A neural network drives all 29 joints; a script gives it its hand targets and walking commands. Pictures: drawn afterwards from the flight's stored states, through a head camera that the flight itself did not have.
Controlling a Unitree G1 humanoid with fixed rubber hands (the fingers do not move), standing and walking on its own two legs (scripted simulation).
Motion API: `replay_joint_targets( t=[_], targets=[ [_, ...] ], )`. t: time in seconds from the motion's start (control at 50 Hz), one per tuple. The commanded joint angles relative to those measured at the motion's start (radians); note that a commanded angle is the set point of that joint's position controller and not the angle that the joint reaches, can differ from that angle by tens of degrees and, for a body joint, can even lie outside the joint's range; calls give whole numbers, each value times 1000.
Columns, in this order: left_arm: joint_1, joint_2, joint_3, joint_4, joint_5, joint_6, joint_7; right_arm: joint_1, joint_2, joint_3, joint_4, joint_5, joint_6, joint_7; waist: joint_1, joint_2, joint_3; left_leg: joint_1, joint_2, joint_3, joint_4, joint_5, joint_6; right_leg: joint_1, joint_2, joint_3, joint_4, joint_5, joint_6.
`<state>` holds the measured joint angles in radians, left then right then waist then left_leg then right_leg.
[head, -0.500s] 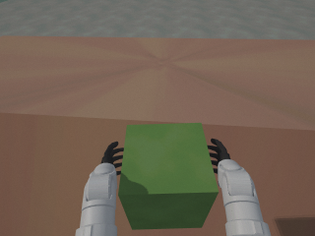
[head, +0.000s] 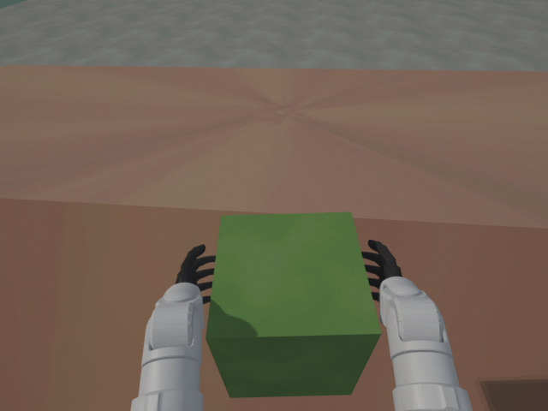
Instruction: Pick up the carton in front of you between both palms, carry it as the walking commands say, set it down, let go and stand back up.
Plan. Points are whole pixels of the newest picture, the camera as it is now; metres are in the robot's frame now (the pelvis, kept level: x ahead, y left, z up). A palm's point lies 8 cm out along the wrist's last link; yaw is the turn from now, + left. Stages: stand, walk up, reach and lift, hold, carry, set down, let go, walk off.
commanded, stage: carry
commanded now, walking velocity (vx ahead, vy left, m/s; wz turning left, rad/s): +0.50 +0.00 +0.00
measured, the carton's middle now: (288, 308) +0.30 +0.00 -0.02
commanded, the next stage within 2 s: none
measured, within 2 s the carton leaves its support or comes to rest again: neither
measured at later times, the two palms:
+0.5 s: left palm (187, 217) +0.44 +0.17 +0.07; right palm (353, 205) +0.45 -0.13 +0.07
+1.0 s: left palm (221, 138) +0.75 +0.14 +0.05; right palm (339, 132) +0.76 -0.15 +0.04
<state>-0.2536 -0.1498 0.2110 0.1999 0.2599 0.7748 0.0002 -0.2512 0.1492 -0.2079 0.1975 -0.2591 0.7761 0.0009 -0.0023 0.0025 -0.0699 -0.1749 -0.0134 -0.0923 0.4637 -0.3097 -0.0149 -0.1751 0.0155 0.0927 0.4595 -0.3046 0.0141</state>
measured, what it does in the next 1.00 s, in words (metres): walks ahead: left foot, then right foot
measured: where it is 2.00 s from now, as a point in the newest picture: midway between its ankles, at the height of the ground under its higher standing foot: (277, 245)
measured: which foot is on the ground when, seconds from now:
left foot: down 0.00-0.34, up 0.36-0.48, down 0.50-0.94, up 0.96-1.00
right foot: down 0.00-0.52, up 0.54-0.90, down 0.92-1.00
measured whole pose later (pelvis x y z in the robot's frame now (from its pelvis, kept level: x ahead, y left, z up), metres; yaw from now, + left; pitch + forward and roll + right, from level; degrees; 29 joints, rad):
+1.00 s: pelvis +0.49 -0.02 -0.02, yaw +2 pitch +3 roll -1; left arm -0.15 -0.13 0.08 -0.29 0.12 1.18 0.09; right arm -0.14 0.13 -0.12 -0.32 -0.11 1.20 -0.08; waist 0.02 0.03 -0.05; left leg -0.21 0.07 0.05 1.07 -0.43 0.01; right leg -0.45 -0.01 -0.28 0.55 -0.17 -0.12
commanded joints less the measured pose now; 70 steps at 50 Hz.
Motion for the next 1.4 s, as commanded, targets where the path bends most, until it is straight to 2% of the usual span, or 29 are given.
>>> replay_joint_targets(
  t=[0.0, 0.14, 0.18, 0.2, 0.22, 0.28, 0.3, 0.32, 0.34, 0.36, 0.4, 0.44, 0.48, 0.5, 0.52, 0.54, 0.56, 0.6, 0.64, 0.8, 0.88, 0.9, 0.92, 0.94, 1.0, 1.06, 1.22, 1.32, 1.38],
  targets=[
    [-542, -911, -625, -120, -311, -16, -218, -555, 911, 626, -130, 316, -17, 217, 4, -19, -150, -102, 68, 7, -61, -272, 25, -76, -88, 31, -99, -312, -41],
    [-505, -815, -761, -321, -424, 174, -168, -525, 824, 763, -310, 442, 172, 177, 10, -68, -171, -161, 83, 74, 19, -213, 35, -117, -161, 70, -70, -327, -85],
    [-496, -813, -787, -367, -464, 236, -160, -499, 812, 778, -341, 476, 232, 170, -1, 102, -165, -14, 188, -80, -86, -222, 81, -279, -89, -78, 148, -174, -38],
    [-505, -823, -803, -400, -493, 266, -161, -466, 808, 778, -351, 481, 256, 162, -10, 231, -171, 97, 262, -202, -143, -128, 126, -386, -43, -177, 274, -119, -7],
    [-509, -834, -819, -425, -523, 293, -164, -432, 809, 774, -365, 479, 278, 152, -12, 265, -136, 154, 309, -272, -144, 23, 174, -467, -35, -207, 237, -174, 1],
    [-478, -877, -831, -475, -588, 341, -174, -427, 836, 789, -497, 497, 333, 133, 0, 114, -223, 27, 239, -48, 21, 223, 124, -115, -33, -235, -29, -48, -21],
    [-429, -888, -824, -477, -577, 350, -169, -453, 839, 807, -557, 519, 353, 137, 22, 5, -251, -93, 150, 131, 201, 317, 62, 55, -84, -114, -121, -2, -62],
    [-381, -865, -807, -486, -550, 356, -161, -472, 854, 826, -587, 543, 376, 146, 34, -237, -277, -375, 78, 241, 435, 290, 2, 315, -236, 110, -66, 344, -138],
    [-336, -859, -798, -501, -533, 370, -152, -434, 854, 828, -585, 555, 388, 155, 41, -359, -269, -645, 15, 258, 487, -155, -7, 505, -344, 257, -101, 654, -206],
    [-334, -857, -805, -549, -523, 380, -143, -427, 862, 831, -590, 564, 393, 164, 51, -268, -223, -760, 34, 216, 469, -290, 9, 574, -386, 282, -94, 753, -249],
    [-341, -898, -824, -620, -536, 396, -137, -374, 861, 819, -608, 574, 404, 169, 52, -91, -221, -709, 67, 197, 277, -290, 28, 551, -374, 193, -82, 640, -202],
    [-382, -872, -835, -679, -560, 410, -137, -348, 865, 813, -621, 576, 410, 162, 32, -146, -257, -422, 19, 258, 67, -53, 27, 394, -310, 11, -87, 564, -122],
    [-364, -841, -840, -699, -584, 425, -145, -305, 850, 799, -623, 556, 416, 149, -8, -102, -347, 156, -33, 344, -63, 147, 39, 48, -210, -212, 86, 492, -51],
    [-372, -816, -839, -707, -588, 434, -152, -281, 828, 787, -620, 536, 420, 142, -30, 19, -407, 406, 92, 175, -85, 29, 59, -157, -166, -274, 278, 272, -18],
    [-432, -792, -845, -743, -603, 451, -163, -285, 815, 766, -601, 508, 420, 135, -35, 300, -367, 454, 369, -353, -239, 13, 165, -399, -32, -294, 530, -25, 26],
    [-458, -796, -852, -714, -612, 462, -170, -322, 824, 762, -615, 505, 430, 130, -27, 253, -289, 455, 441, -459, -235, 174, 268, -559, -31, -168, 664, -208, -10],
    [-438, -806, -843, -677, -610, 466, -175, -343, 832, 770, -626, 515, 441, 128, -24, 144, -263, 444, 443, -377, -198, 282, 280, -615, -91, -119, 728, -207, -39],
    [-395, -832, -829, -622, -596, 466, -177, -371, 855, 790, -630, 531, 449, 132, -23, 12, -247, 400, 395, -208, -197, 418, 218, -622, -138, -115, 676, -109, -50],
    [-355, -859, -814, -588, -567, 456, -169, -382, 873, 810, -631, 555, 452, 145, -23, 51, -235, 375, 334, -67, -222, 486, 157, -572, -117, -158, 523, -35, -35],
    [-286, -893, -806, -587, -490, 426, -131, -331, 860, 818, -601, 585, 439, 196, -18, 178, -116, 232, 222, 204, -247, 691, 118, -356, -14, -345, 85, 236, -36],
    [-289, -894, -818, -601, -515, 419, -144, -325, 847, 817, -615, 574, 432, 196, 22, 155, -255, 127, 174, 336, 135, 829, 52, 117, 49, -414, -2, 229, -57],
    [-290, -899, -820, -600, -519, 419, -150, -338, 836, 816, -615, 566, 429, 197, 46, 86, -313, -12, 162, 315, 338, 583, 41, 289, -55, -288, 5, 117, -54],
    [-296, -878, -810, -580, -513, 412, -158, -346, 847, 830, -636, 568, 435, 195, 33, -172, -388, -273, 48, 281, 649, 205, -3, 446, -377, 267, -126, -125, -206],
    [-287, -904, -823, -569, -530, 409, -165, -351, 844, 828, -631, 560, 431, 193, 27, -229, -361, -424, -11, 157, 822, -133, 12, 441, -454, 479, -268, -54, -281],
    [-340, -973, -855, -611, -578, 390, -176, -339, 928, 832, -607, 555, 399, 187, 15, -25, -307, -447, 133, 84, 786, -14, 61, 274, -378, 184, -235, 205, -189],
    [-329, -984, -870, -630, -597, 377, -188, -283, 967, 834, -588, 531, 371, 170, 14, -76, -311, -388, 132, 135, 622, 50, 45, 207, -328, 6, -266, 239, -141],
    [-274, -867, -843, -669, -590, 388, -202, -273, 906, 857, -658, 516, 368, 137, 20, -136, -175, -505, 106, 256, 255, 214, 10, 280, -259, -177, -281, 434, -140],
    [-254, -790, -800, -655, -546, 431, -178, -289, 818, 843, -670, 540, 427, 143, 24, -145, -78, -442, 69, 323, 86, 282, 42, 295, -249, -237, -255, 559, -134],
    [-278, -770, -791, -652, -540, 454, -170, -313, 797, 825, -656, 550, 453, 150, 13, -169, -126, -226, 17, 377, 32, 264, 66, 290, -240, -298, -84, 817, -95]
  ],
)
